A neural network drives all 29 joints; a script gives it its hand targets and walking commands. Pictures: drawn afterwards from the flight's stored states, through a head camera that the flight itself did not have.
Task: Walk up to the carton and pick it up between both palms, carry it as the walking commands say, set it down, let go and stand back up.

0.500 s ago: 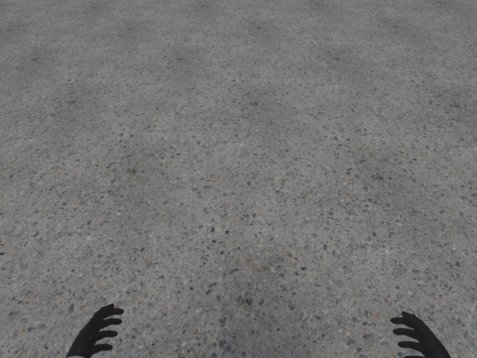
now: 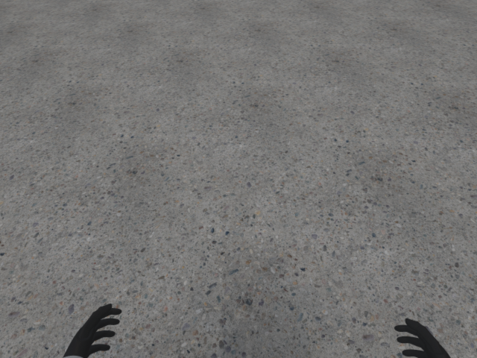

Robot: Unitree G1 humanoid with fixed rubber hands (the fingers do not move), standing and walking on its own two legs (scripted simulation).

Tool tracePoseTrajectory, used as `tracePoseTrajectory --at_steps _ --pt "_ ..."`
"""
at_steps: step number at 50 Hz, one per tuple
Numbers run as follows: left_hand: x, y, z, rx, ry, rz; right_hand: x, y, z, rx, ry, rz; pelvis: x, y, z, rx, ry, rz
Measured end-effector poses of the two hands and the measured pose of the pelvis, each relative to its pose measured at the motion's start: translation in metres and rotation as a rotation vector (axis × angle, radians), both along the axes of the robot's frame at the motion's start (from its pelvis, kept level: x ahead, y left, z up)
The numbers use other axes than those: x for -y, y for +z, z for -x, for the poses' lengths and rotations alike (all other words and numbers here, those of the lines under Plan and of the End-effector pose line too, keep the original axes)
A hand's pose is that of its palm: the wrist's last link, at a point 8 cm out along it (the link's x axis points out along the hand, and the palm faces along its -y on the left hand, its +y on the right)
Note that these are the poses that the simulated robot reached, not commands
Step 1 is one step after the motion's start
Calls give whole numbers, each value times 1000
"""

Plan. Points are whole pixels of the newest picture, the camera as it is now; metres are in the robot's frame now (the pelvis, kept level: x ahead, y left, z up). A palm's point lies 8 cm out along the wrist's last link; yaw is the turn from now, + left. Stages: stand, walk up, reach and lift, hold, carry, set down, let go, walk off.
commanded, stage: stand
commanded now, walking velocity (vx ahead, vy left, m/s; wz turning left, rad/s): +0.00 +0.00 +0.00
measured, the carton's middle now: out of the picture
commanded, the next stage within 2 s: walk up in 0.92 s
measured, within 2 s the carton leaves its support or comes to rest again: neither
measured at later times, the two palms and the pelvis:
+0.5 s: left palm out of the picture +0.15 +0.29 -0.06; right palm out of the picture +0.14 -0.29 -0.08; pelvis -0.01 +0.00 +0.00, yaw +0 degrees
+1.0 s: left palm out of the picture +0.12 +0.30 -0.06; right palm out of the picture +0.11 -0.29 -0.08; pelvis -0.02 +0.01 +0.00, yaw +0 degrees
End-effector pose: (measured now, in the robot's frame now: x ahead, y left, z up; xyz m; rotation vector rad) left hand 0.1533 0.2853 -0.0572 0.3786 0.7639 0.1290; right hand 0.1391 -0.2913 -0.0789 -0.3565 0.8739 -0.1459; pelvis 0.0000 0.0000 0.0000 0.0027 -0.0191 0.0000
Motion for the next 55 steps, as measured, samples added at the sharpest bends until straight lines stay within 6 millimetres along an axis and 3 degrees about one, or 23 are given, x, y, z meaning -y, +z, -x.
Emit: tracePoseTrajectory --at_steps 19,55 --pt "-3 0 3 3 -1 2 -1 2 -2 9 -1 5 -2 0 3 5 0 3" --pt "-21 -8 32 -58 26 -3 -1 -1 31 -56 -34 24 -11 2 19 22 0 15"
